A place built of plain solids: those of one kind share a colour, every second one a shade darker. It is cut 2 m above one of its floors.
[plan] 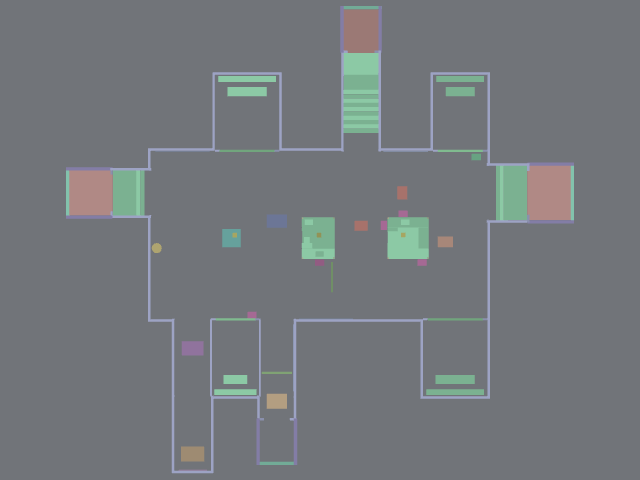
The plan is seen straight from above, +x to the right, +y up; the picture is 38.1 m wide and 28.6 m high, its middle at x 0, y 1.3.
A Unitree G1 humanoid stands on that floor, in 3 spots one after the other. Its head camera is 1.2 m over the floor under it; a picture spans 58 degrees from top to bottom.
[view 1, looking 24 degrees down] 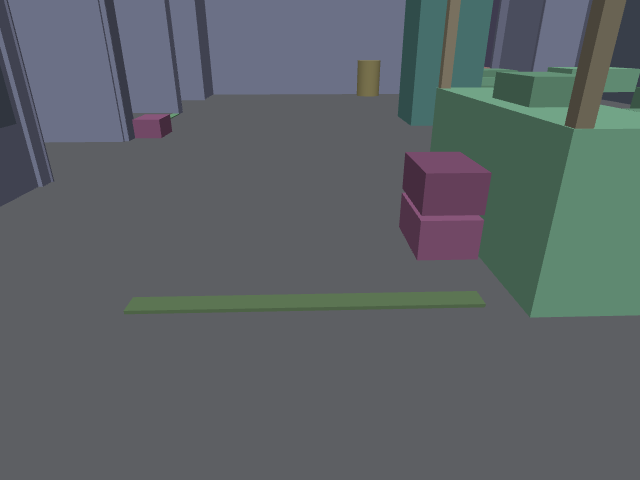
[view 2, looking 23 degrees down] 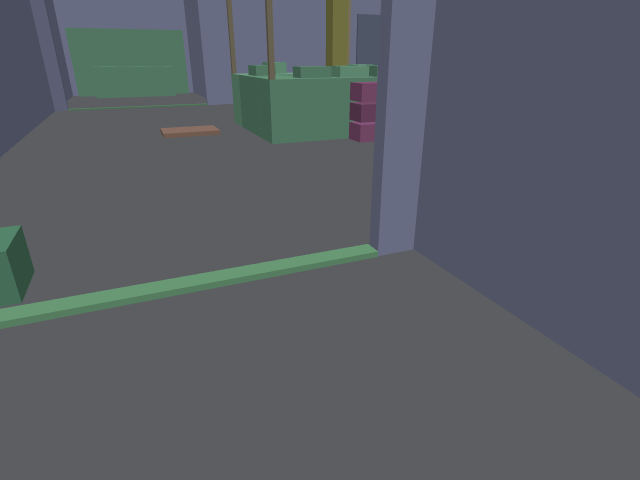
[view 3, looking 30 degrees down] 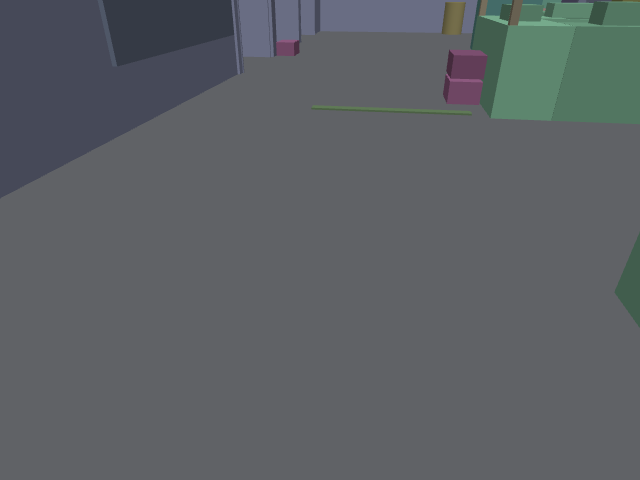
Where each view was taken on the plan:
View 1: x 2.61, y -0.92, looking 178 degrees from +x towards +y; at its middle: ground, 2.95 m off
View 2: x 8.36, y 8.88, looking -113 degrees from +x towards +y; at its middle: ground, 3.07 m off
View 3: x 5.81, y -0.92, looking -171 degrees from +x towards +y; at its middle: ground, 2.40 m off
